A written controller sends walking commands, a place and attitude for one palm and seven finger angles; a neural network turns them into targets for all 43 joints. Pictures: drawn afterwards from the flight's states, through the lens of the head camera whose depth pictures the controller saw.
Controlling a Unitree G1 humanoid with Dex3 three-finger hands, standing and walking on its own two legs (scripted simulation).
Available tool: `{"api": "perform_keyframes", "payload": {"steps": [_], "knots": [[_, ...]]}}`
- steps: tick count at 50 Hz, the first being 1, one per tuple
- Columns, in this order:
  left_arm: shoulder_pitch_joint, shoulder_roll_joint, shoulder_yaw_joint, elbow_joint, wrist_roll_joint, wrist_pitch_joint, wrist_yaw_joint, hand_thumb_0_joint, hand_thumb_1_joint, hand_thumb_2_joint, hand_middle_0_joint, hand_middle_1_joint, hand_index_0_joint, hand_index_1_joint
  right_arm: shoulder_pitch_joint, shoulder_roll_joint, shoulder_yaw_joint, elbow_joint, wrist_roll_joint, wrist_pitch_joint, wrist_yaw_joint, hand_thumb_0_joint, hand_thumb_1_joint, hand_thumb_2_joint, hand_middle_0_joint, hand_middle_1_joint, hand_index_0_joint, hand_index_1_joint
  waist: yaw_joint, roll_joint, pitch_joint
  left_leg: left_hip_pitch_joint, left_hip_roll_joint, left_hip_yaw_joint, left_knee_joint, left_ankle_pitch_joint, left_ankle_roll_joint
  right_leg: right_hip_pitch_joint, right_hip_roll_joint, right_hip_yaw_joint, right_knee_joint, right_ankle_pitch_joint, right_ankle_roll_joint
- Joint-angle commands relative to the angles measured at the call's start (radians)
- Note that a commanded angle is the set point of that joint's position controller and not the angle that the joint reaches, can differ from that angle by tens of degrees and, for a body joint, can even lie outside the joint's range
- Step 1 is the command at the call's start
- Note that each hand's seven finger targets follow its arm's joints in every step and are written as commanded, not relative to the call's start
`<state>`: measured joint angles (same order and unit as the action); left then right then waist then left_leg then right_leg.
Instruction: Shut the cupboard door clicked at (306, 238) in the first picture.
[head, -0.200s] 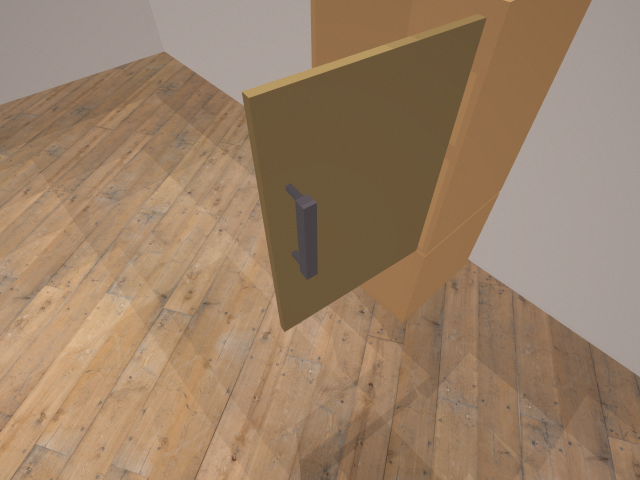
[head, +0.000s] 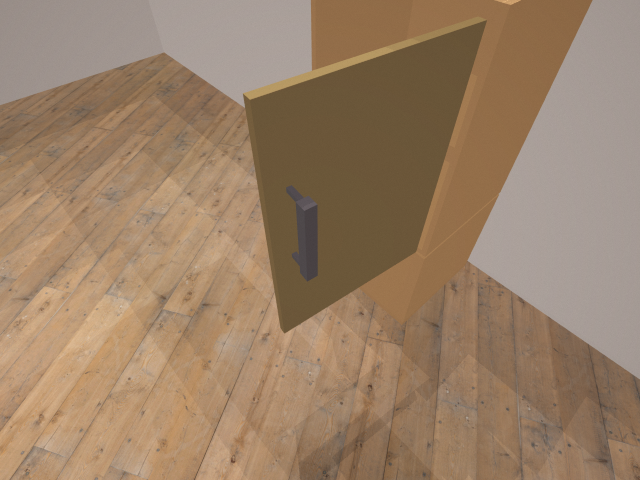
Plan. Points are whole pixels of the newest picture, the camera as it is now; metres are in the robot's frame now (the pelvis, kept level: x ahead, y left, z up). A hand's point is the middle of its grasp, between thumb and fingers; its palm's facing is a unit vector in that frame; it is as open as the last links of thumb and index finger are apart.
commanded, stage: stand and wait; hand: left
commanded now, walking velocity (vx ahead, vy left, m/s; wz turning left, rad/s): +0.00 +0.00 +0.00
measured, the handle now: (301, 234) +0.48 +0.07 -0.01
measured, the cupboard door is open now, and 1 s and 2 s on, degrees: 83 83 83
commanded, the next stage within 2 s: look at it before walking up in 0.08 s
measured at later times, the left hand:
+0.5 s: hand out of the picture +0.04 +0.22 -0.17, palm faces +0.00 -0.96 -0.26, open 7.3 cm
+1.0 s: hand out of the picture +0.05 +0.21 -0.18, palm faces -0.07 -0.97 -0.24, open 7.3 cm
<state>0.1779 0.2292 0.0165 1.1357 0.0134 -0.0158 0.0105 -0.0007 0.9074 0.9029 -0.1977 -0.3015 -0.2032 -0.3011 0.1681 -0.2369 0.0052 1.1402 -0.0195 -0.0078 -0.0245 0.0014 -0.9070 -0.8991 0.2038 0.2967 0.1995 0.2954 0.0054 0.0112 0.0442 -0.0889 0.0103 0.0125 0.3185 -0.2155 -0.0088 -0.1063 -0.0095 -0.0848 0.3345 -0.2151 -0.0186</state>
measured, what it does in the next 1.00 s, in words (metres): stands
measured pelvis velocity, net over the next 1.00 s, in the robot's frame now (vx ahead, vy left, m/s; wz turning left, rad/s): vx -0.01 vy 0.01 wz -0.10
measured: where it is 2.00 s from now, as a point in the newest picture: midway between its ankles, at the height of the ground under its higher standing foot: outside the picture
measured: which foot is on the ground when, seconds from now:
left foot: down 0.00-1.00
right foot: down 0.00-1.00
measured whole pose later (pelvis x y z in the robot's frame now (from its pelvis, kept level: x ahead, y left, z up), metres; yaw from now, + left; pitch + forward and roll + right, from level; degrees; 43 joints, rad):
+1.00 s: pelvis -0.01 +0.01 -0.01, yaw -6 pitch +0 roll +1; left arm 0.19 0.23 0.04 1.07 0.02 0.04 0.00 0.00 0.91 0.90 -0.20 -0.30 -0.20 -0.30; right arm 0.16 -0.21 -0.02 1.07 -0.02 0.02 -0.04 0.00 -0.91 -0.90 0.20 0.30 0.20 0.30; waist 0.02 -0.01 0.07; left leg -0.14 0.03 0.11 0.44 -0.29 0.00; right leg -0.21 0.01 0.01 0.48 -0.26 -0.01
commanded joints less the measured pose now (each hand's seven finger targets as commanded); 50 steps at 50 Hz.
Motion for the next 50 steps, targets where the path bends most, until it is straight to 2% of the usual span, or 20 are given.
{"api": "perform_keyframes", "payload": {"steps": [1,11,19,21,23,33,38,39,41,42,44,47,49,50], "knots": [[0.011,0.163,0.026,-0.039,-0.005,-0.019,0.013,0.000,0.900,0.900,-0.200,-0.300,-0.200,-0.300,0.018,-0.149,-0.025,-0.036,0.000,-0.014,-0.008,0.000,-0.900,-0.900,0.200,0.300,0.200,0.300,-0.005,-0.009,-0.025,-0.027,0.098,-0.074,-0.033,0.222,0.027,0.019,-0.121,0.101,-0.049,0.217,-0.020],[0.007,0.172,0.027,-0.039,-0.004,-0.022,0.012,0.000,0.900,0.900,-0.200,-0.300,-0.200,-0.300,0.012,-0.157,-0.028,-0.039,0.000,-0.017,-0.007,0.000,-0.900,-0.900,0.200,0.300,0.200,0.300,-0.005,-0.012,-0.049,-0.010,0.101,-0.073,-0.032,0.242,0.027,0.029,-0.124,0.100,-0.045,0.244,-0.020],[0.003,0.177,0.026,-0.040,-0.005,-0.022,0.012,0.000,0.900,0.900,-0.200,-0.300,-0.200,-0.300,0.007,-0.167,-0.029,-0.040,0.000,-0.017,-0.007,0.000,-0.900,-0.900,0.200,0.300,0.200,0.300,-0.005,-0.020,-0.043,-0.007,0.101,-0.075,-0.035,0.247,0.027,0.028,-0.123,0.103,-0.046,0.252,-0.021],[0.000,0.178,0.026,-0.039,-0.004,-0.021,0.012,0.000,0.900,0.900,-0.200,-0.300,-0.200,-0.300,0.007,-0.164,-0.028,-0.038,0.000,-0.017,-0.007,0.000,-0.900,-0.900,0.200,0.300,0.200,0.300,-0.004,-0.006,-0.037,-0.011,0.101,-0.075,-0.036,0.249,0.028,0.027,-0.124,0.101,-0.047,0.244,-0.020],[0.002,0.178,0.025,-0.039,-0.005,-0.022,0.012,0.000,0.900,0.900,-0.200,-0.300,-0.200,-0.300,0.006,-0.166,-0.028,-0.038,0.001,-0.017,-0.006,0.000,-0.900,-0.900,0.200,0.300,0.200,0.300,-0.005,-0.022,-0.044,-0.006,0.102,-0.076,-0.039,0.241,0.027,0.029,-0.124,0.102,-0.048,0.238,-0.019],[-0.007,0.188,0.027,-0.043,-0.004,-0.023,0.011,0.000,0.900,0.900,-0.200,-0.300,-0.200,-0.300,0.000,-0.175,-0.030,-0.040,0.001,-0.020,-0.006,0.000,-0.900,-0.900,0.200,0.300,0.200,0.300,-0.004,-0.004,-0.058,-0.002,0.103,-0.076,-0.040,0.265,0.027,0.042,-0.125,0.105,-0.044,0.257,-0.020],[-0.015,0.193,0.026,-0.044,-0.004,-0.020,0.010,0.000,0.900,0.900,-0.200,-0.300,-0.200,-0.300,-0.005,-0.183,-0.031,-0.041,0.000,-0.019,-0.006,0.000,-0.900,-0.900,0.200,0.300,0.200,0.300,-0.005,-0.013,-0.037,0.002,0.107,-0.072,-0.042,0.250,0.027,0.019,-0.122,0.113,-0.048,0.247,-0.021],[-0.013,0.186,0.029,-0.050,-0.003,-0.016,0.010,0.000,0.900,0.900,-0.200,-0.300,-0.200,-0.300,0.001,-0.174,-0.033,-0.041,-0.001,-0.016,-0.009,0.000,-0.900,-0.900,0.200,0.300,0.200,0.300,-0.007,-0.010,-0.033,0.010,0.111,-0.059,-0.026,0.252,0.024,0.003,-0.121,0.118,-0.038,0.269,-0.021],[0.011,0.127,0.022,-0.048,-0.004,0.003,0.013,0.000,0.900,0.900,-0.200,-0.300,-0.200,-0.300,0.048,-0.104,-0.023,-0.034,-0.002,-0.002,-0.014,0.000,-0.900,-0.900,0.200,0.300,0.200,0.300,-0.013,-0.009,-0.039,0.011,0.115,-0.027,0.012,0.251,0.013,-0.022,-0.120,0.124,-0.003,0.307,-0.012],[0.015,0.129,0.026,-0.053,-0.003,0.011,0.012,0.000,0.900,0.900,-0.200,-0.300,-0.200,-0.300,0.059,-0.104,-0.026,-0.035,-0.002,0.005,-0.017,0.000,-0.900,-0.900,0.200,0.300,0.200,0.300,-0.014,-0.018,-0.032,0.004,0.117,-0.014,0.026,0.230,0.011,-0.037,-0.115,0.134,0.014,0.308,-0.012],[0.017,0.142,0.039,-0.075,0.000,0.023,0.009,0.000,0.900,0.900,-0.200,-0.300,-0.200,-0.300,0.067,-0.123,-0.040,-0.054,-0.001,0.012,-0.022,0.000,-0.900,-0.900,0.200,0.300,0.200,0.300,-0.016,-0.027,-0.030,0.001,0.128,0.003,0.053,0.212,0.013,-0.074,-0.106,0.148,0.058,0.316,-0.016],[0.016,0.141,0.054,-0.122,0.006,0.040,0.001,0.000,0.900,0.900,-0.200,-0.300,-0.200,-0.300,0.070,-0.144,-0.062,-0.093,-0.004,0.020,-0.030,0.000,-0.900,-0.900,0.200,0.300,0.200,0.300,-0.018,-0.001,-0.040,0.010,0.165,0.003,0.080,0.215,0.032,-0.140,-0.077,0.153,0.140,0.299,-0.015],[0.014,0.130,0.060,-0.151,0.008,0.049,-0.006,0.000,0.900,0.900,-0.200,-0.300,-0.200,-0.300,0.067,-0.164,-0.073,-0.115,-0.006,0.021,-0.033,0.000,-0.900,-0.900,0.200,0.300,0.200,0.300,-0.017,0.046,-0.029,0.006,0.211,-0.025,0.066,0.190,0.058,-0.199,-0.043,0.142,0.217,0.219,-0.008],[0.015,0.117,0.063,-0.164,0.008,0.054,-0.009,0.000,0.900,0.900,-0.200,-0.300,-0.200,-0.300,0.063,-0.175,-0.079,-0.128,-0.007,0.022,-0.034,0.000,-0.900,-0.900,0.200,0.300,0.200,0.300,-0.015,0.094,-0.022,0.000,0.253,-0.054,0.042,0.171,0.086,-0.239,-0.019,0.128,0.292,0.109,-0.003]]}}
